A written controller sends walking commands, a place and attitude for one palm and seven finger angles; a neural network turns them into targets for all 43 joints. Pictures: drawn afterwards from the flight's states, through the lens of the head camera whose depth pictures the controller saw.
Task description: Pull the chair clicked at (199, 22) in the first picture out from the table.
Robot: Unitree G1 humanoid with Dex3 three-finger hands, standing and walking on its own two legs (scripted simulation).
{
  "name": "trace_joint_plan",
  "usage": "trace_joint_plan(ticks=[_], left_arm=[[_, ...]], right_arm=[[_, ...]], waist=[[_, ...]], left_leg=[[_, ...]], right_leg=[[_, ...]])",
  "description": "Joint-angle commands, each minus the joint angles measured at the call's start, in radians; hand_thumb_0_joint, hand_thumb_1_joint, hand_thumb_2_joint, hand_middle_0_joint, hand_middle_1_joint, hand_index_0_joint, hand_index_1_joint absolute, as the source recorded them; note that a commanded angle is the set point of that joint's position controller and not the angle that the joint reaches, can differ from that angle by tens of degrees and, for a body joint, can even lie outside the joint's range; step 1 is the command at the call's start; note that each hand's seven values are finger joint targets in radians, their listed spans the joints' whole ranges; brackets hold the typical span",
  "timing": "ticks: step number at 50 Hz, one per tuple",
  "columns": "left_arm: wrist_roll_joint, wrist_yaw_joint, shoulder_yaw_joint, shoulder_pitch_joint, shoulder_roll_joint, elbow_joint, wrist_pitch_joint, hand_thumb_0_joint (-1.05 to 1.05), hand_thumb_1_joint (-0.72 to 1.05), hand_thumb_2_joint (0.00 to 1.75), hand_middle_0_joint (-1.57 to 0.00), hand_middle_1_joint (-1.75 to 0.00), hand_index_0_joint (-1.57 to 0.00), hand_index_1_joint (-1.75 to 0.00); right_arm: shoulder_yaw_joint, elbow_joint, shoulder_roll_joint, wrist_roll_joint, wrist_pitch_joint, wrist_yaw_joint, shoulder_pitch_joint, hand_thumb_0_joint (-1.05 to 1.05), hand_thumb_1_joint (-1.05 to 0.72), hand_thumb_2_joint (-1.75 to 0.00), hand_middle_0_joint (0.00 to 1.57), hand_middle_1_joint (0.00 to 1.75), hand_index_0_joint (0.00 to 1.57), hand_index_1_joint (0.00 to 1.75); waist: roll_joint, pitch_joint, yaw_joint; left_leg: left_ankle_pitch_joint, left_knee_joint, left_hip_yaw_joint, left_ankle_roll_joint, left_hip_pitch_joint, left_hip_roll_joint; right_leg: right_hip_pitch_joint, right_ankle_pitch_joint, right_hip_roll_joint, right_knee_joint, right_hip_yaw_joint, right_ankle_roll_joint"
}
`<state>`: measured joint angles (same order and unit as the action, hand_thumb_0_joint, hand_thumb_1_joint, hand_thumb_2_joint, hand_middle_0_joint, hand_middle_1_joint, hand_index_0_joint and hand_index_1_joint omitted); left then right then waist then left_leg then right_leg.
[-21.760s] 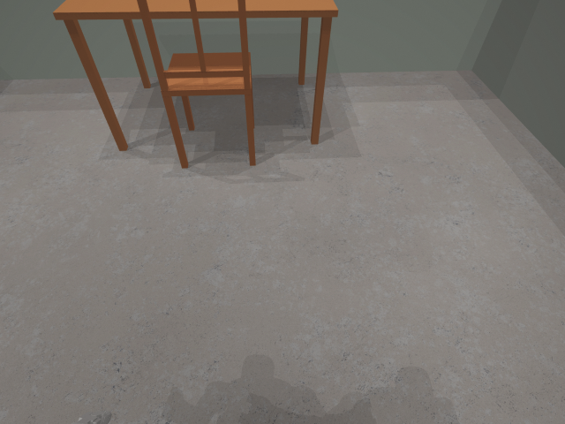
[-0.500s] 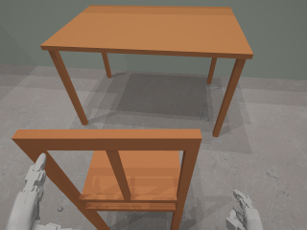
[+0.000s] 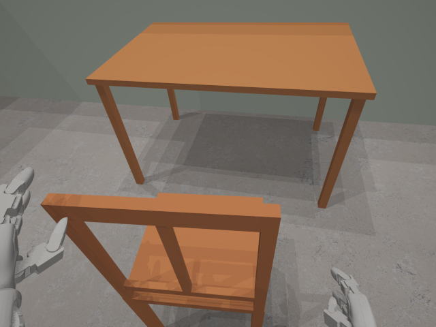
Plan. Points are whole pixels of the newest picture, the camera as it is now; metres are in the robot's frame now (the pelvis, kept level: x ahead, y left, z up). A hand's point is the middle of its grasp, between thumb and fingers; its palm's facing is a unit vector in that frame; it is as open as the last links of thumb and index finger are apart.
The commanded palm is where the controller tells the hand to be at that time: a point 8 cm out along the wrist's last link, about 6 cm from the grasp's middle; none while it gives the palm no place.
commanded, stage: draw the hand back to the body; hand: left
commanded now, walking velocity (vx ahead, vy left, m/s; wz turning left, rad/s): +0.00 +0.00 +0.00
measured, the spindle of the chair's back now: (177, 260) +0.27 +0.14 -0.07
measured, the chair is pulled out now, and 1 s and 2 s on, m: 0.58 0.58 0.58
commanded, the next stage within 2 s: step back with the hand held close in 0.40 s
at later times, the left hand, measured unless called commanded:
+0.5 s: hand (55, 229) +0.19 +0.26 +0.16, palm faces +0.46 -0.77 -0.44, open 7.4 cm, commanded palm +0.15 +0.30 +0.18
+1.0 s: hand (36, 243) +0.17 +0.28 +0.16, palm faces +0.37 -0.77 -0.52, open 7.4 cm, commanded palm +0.11 +0.32 +0.18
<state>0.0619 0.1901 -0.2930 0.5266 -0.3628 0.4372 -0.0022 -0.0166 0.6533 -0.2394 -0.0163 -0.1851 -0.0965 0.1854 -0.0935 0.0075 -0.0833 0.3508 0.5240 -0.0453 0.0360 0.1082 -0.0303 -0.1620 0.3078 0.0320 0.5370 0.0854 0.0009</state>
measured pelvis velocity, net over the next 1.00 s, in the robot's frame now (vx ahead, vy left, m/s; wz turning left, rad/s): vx -0.04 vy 0.02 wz -0.06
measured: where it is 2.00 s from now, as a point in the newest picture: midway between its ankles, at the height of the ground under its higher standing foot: outside the picture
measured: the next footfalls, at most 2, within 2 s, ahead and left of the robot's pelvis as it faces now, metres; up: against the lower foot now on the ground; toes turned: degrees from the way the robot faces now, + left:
none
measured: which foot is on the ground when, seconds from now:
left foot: down 0.00-1.00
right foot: down 0.00-1.00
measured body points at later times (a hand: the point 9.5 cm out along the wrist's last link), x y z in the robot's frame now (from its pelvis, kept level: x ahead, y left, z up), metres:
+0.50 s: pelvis +0.00 +0.00 +0.00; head -0.02 -0.03 +0.45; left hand +0.16 +0.30 +0.19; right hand +0.17 -0.24 -0.09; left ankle -0.04 +0.14 -0.73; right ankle -0.01 -0.12 -0.73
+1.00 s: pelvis -0.04 +0.02 +0.00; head -0.02 +0.02 +0.45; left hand +0.14 +0.32 +0.19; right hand +0.12 -0.22 -0.09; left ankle -0.04 +0.14 -0.73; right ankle -0.01 -0.12 -0.73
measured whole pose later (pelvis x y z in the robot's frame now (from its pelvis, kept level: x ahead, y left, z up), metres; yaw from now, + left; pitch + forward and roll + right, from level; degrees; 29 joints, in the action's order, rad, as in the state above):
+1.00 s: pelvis -0.04 +0.02 +0.00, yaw -3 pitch +0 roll +0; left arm 0.05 0.17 -0.40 0.57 -0.42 0.51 -0.11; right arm 0.02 0.60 -0.20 -0.01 -0.04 -0.08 0.16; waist -0.02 0.05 -0.02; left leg 0.28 0.52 0.02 0.00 0.24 -0.01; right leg -0.30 0.19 0.04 0.50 0.01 -0.03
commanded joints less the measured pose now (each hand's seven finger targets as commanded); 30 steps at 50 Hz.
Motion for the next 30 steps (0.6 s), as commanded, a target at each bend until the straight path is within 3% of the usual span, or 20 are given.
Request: trace_joint_plan(ticks=[1, 3, 5, 11, 12, 15, 17, 18, 21, 23, 25, 26, 27, 28, 29, 30], left_arm=[[0.004, 0.007, -0.185, -0.125, -0.183, 0.133, -0.091, 0.0, 0.9, 0.9, -0.2, -0.3, -0.2, -0.3], [0.008, -0.012, -0.148, -0.064, -0.122, 0.052, -0.088, 0.0, 0.9, 0.9, -0.2, -0.3, -0.2, -0.3], [0.014, -0.023, -0.149, -0.039, -0.124, 0.036, -0.092, 0.0, 0.9, 0.9, -0.2, -0.3, -0.2, -0.3], [0.007, -0.018, -0.2, -0.08, -0.209, 0.212, -0.119, 0.0, 0.9, 0.9, -0.2, -0.3, -0.2, -0.3], [0.006, -0.013, -0.225, -0.106, -0.243, 0.237, -0.12, 0.0, 0.9, 0.9, -0.2, -0.3, -0.2, -0.3], [0.005, -0.009, -0.193, -0.082, -0.195, 0.214, -0.117, 0.0, 0.9, 0.9, -0.2, -0.3, -0.2, -0.3], [0.003, -0.006, -0.203, -0.11, -0.206, 0.204, -0.115, 0.0, 0.9, 0.9, -0.2, -0.3, -0.2, -0.3], [0.002, -0.005, -0.191, -0.098, -0.191, 0.174, -0.114, 0.0, 0.9, 0.9, -0.2, -0.3, -0.2, -0.3], [0.003, -0.01, -0.17, -0.094, -0.169, 0.155, -0.117, 0.0, 0.9, 0.9, -0.2, -0.3, -0.2, -0.3], [-0.001, -0.01, -0.169, -0.103, -0.174, 0.171, -0.119, 0.0, 0.9, 0.9, -0.2, -0.3, -0.2, -0.3], [0.003, -0.013, -0.164, -0.082, -0.164, 0.145, -0.115, 0.0, 0.9, 0.9, -0.2, -0.3, -0.2, -0.3], [0.0, -0.017, -0.131, -0.151, -0.155, 0.195, -0.121, 0.0, 0.9, 0.9, -0.2, -0.3, -0.2, -0.3], [0.008, -0.014, -0.299, -0.349, -0.324, 0.259, -0.179, 0.0, 0.9, 0.9, -0.2, -0.3, -0.2, -0.3], [0.002, -0.019, -0.291, -0.286, -0.3, 0.196, -0.189, 0.0, 0.9, 0.9, -0.2, -0.3, -0.2, -0.3], [0.001, -0.028, -0.251, -0.181, -0.229, 0.122, -0.183, 0.0, 0.9, 0.9, -0.2, -0.3, -0.2, -0.3], [-0.003, -0.034, -0.224, -0.109, -0.19, 0.098, -0.18, 0.0, 0.9, 0.9, -0.2, -0.3, -0.2, -0.3]], right_arm=[[0.047, -0.142, -0.09, -0.004, -0.039, 0.002, -0.134, 0.0, -0.9, -0.9, 0.2, 0.3, 0.2, 0.3], [0.051, -0.141, -0.083, -0.008, -0.015, 0.011, -0.139, 0.0, -0.9, -0.9, 0.2, 0.3, 0.2, 0.3], [0.059, -0.148, -0.086, -0.01, 0.008, 0.019, -0.146, 0.0, -0.9, -0.9, 0.2, 0.3, 0.2, 0.3], [0.06, -0.172, -0.084, -0.011, 0.002, 0.014, -0.156, 0.0, -0.9, -0.9, 0.2, 0.3, 0.2, 0.3], [0.06, -0.168, -0.086, -0.012, -0.004, 0.009, -0.157, 0.0, -0.9, -0.9, 0.2, 0.3, 0.2, 0.3], [0.058, -0.161, -0.082, -0.013, -0.011, 0.004, -0.147, 0.0, -0.9, -0.9, 0.2, 0.3, 0.2, 0.3], [0.059, -0.154, -0.088, -0.014, -0.014, 0.001, -0.146, 0.0, -0.9, -0.9, 0.2, 0.3, 0.2, 0.3], [0.06, -0.15, -0.085, -0.013, -0.015, -0.001, -0.148, 0.0, -0.9, -0.9, 0.2, 0.3, 0.2, 0.3], [0.065, -0.149, -0.092, -0.013, -0.012, 0.002, -0.147, 0.0, -0.9, -0.9, 0.2, 0.3, 0.2, 0.3], [0.062, -0.148, -0.092, -0.012, -0.017, 0.004, -0.15, 0.0, -0.9, -0.9, 0.2, 0.3, 0.2, 0.3], [0.064, -0.15, -0.093, -0.012, -0.012, 0.006, -0.151, 0.0, -0.9, -0.9, 0.2, 0.3, 0.2, 0.3], [0.06, -0.156, -0.098, -0.01, -0.017, 0.007, -0.152, 0.0, -0.9, -0.9, 0.2, 0.3, 0.2, 0.3], [0.053, -0.19, -0.108, -0.018, 0.005, 0.011, -0.111, 0.0, -0.9, -0.9, 0.2, 0.3, 0.2, 0.3], [0.066, -0.157, -0.1, -0.015, 0.013, 0.012, -0.116, 0.0, -0.9, -0.9, 0.2, 0.3, 0.2, 0.3], [0.07, -0.161, -0.102, -0.012, 0.024, 0.016, -0.117, 0.0, -0.9, -0.9, 0.2, 0.3, 0.2, 0.3], [0.071, -0.169, -0.105, -0.008, 0.039, 0.021, -0.124, 0.0, -0.9, -0.9, 0.2, 0.3, 0.2, 0.3]], waist=[[0.087, -0.033, 0.028], [0.084, 0.01, 0.027], [0.132, -0.002, 0.025], [0.043, -0.097, 0.016], [-0.005, -0.104, 0.019], [0.015, -0.079, 0.024], [0.004, -0.065, 0.029], [0.029, -0.034, 0.028], [0.054, -0.036, 0.029], [0.015, -0.04, 0.025], [0.072, -0.042, 0.024], [0.045, -0.05, 0.034], [-0.002, 0.059, 0.056], [0.065, 0.054, 0.059], [0.114, 0.026, 0.063], [0.113, 0.002, 0.063]], left_leg=[[-0.292, -0.095, 0.044, -0.043, 0.028, -0.015], [-0.291, -0.1, 0.053, -0.043, 0.045, -0.016], [-0.287, -0.102, 0.055, -0.047, 0.052, -0.019], [-0.3, -0.104, 0.059, -0.047, 0.008, -0.017], [-0.29, -0.105, 0.06, -0.045, 0.006, -0.014], [-0.295, -0.107, 0.062, -0.042, -0.001, -0.018], [-0.273, -0.114, 0.057, -0.04, 0.007, -0.017], [-0.268, -0.113, 0.061, -0.043, 0.014, -0.018], [-0.261, -0.116, 0.059, -0.045, 0.012, -0.02], [-0.264, -0.12, 0.056, -0.045, 0.012, -0.018], [-0.263, -0.122, 0.055, -0.046, 0.015, -0.021], [-0.259, -0.121, 0.058, -0.048, 0.006, -0.018], [-0.163, -0.115, 0.038, -0.057, 0.073, -0.034], [-0.132, -0.099, 0.036, -0.057, 0.091, -0.034], [-0.142, -0.089, 0.034, -0.056, 0.071, -0.03], [-0.171, -0.097, 0.033, -0.056, 0.065, -0.035]], right_leg=[[0.045, -0.297, 0.025, -0.104, -0.035, 0.007], [0.04, -0.303, 0.024, -0.115, -0.038, 0.007], [0.05, -0.309, 0.025, -0.118, -0.038, 0.002], [0.083, -0.317, 0.03, -0.119, -0.05, 0.007], [0.087, -0.305, 0.032, -0.124, -0.055, 0.008], [0.065, -0.298, 0.026, -0.127, -0.049, 0.009], [0.06, -0.264, 0.025, -0.137, -0.049, 0.011], [0.047, -0.265, 0.024, -0.139, -0.049, 0.009], [0.043, -0.249, 0.023, -0.138, -0.045, 0.007], [0.048, -0.247, 0.025, -0.138, -0.048, 0.011], [0.048, -0.241, 0.022, -0.135, -0.045, 0.008], [0.044, -0.242, 0.026, -0.138, -0.05, 0.007], [-0.036, -0.268, 0.066, -0.197, -0.164, 0.014], [-0.04, -0.28, 0.085, -0.215, -0.181, 0.025], [-0.03, -0.287, 0.091, -0.213, -0.185, 0.027], [-0.012, -0.317, 0.092, -0.196, -0.176, 0.026]])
